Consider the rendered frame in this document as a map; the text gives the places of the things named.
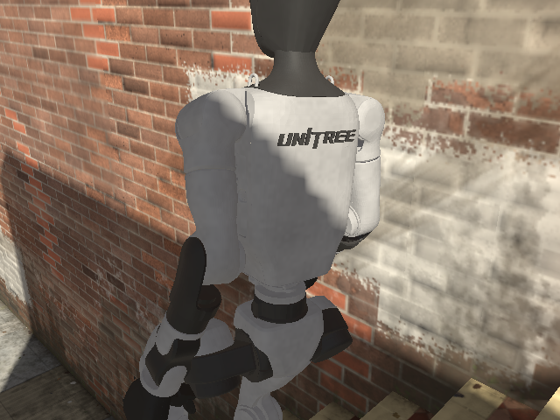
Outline stairs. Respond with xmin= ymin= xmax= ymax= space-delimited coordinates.
xmin=282 ymin=378 xmax=560 ymax=420

